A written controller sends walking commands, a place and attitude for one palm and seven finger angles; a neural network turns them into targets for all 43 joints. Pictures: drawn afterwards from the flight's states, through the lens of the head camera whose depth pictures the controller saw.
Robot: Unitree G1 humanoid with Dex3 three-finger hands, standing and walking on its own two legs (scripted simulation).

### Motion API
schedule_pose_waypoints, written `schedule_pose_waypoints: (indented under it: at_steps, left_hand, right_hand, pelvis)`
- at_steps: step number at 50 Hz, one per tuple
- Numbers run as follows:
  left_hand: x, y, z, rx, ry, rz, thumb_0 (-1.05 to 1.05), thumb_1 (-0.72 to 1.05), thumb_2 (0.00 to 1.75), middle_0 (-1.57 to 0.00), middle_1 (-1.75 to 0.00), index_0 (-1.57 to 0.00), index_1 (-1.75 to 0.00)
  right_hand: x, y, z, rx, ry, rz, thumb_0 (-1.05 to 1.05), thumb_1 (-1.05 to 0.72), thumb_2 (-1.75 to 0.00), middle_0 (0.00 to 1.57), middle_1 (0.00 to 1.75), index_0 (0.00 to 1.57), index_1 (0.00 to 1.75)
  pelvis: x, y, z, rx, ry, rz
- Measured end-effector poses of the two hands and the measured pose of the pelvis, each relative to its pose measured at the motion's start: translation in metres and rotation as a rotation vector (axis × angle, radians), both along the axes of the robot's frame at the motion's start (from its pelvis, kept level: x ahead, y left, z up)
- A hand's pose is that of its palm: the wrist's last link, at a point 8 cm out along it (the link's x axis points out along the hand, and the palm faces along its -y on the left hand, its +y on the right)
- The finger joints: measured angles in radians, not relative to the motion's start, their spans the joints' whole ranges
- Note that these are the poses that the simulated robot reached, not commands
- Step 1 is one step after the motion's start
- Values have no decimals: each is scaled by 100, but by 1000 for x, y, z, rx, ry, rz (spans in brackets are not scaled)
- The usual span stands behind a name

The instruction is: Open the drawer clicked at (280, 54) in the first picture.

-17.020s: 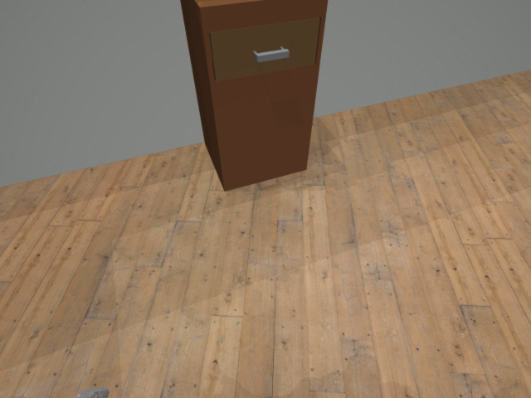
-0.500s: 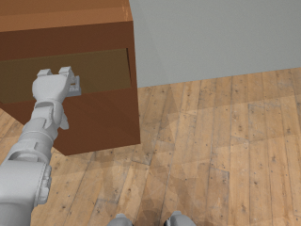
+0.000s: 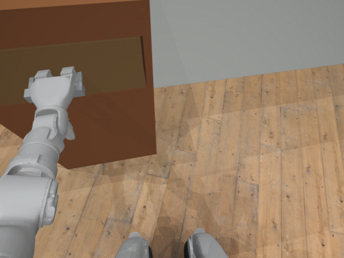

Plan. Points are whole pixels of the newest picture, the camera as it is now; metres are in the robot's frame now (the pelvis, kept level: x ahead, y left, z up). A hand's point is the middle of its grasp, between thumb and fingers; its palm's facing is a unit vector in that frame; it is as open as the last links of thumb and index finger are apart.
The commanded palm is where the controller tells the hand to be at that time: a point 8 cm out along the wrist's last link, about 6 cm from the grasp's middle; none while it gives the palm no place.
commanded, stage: lower the fingers behind the handle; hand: left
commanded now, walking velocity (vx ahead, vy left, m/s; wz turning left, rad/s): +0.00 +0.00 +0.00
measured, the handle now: (56, 85) +0.53 +0.26 +0.01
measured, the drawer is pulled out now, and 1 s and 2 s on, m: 0.00 0.00 0.09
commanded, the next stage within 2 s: close the thumb around the handle in 0.32 s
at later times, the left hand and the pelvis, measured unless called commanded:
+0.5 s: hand (63, 105) +0.49 +0.24 -0.01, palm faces -0.07 -0.04 -1.00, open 13.7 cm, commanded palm +0.48 +0.23 +0.05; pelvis +0.00 +0.00 +0.00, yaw +0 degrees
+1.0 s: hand (61, 104) +0.49 +0.25 -0.01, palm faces -0.07 -0.04 -1.00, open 6.1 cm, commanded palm +0.48 +0.24 +0.05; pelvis +0.01 +0.00 +0.00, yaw +0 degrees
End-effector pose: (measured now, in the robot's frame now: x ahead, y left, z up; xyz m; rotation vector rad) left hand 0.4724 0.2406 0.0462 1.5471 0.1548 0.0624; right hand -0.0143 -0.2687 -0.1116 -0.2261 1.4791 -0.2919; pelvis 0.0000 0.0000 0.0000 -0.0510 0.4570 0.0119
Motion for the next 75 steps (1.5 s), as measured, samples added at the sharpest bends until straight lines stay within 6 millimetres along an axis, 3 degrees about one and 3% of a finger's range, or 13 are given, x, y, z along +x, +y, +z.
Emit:
schedule_pose_waypoints:
  at_steps: [26, 34, 52, 67, 75]
  left_hand:
    - [0, 3, 0, -14, 15, 4, 0, -46, 31, -32, -120, -33, -121]
    - [0, 5, 1, -20, 33, -4, 0, -19, 43, -33, -123, -35, -124]
    - [1, 7, 1, -22, 20, 1, 0, 70, 81, -39, -133, -41, -133]
    - [0, 7, 0, -16, 23, -7, 0, 71, 81, -37, -135, -42, -135]
    - [-16, 6, 0, -35, 13, -15, 1, 71, 79, -36, -135, -42, -135]
  right_hand:
    - [-3, 1, 2, -8, -13, -1, 1, -90, -90, 20, 30, 20, 29]
    - [3, 2, 4, -8, -23, -3, 1, -90, -90, 20, 30, 20, 29]
    - [19, 1, 2, -8, -41, 9, 1, -90, -90, 20, 30, 20, 29]
    - [13, 2, 4, -4, -26, -8, 1, -90, -90, 20, 30, 20, 29]
    - [22, 7, 7, 21, -37, -23, 1, -90, -90, 20, 30, 20, 29]
  pelvis:
    - [-3, 1, 0, -4, -2, -2]
    - [1, 1, 3, -2, -7, -6]
    - [6, 2, 3, -2, -4, -6]
    - [9, 4, 4, -2, -8, -14]
    - [18, 6, 12, 2, -31, -27]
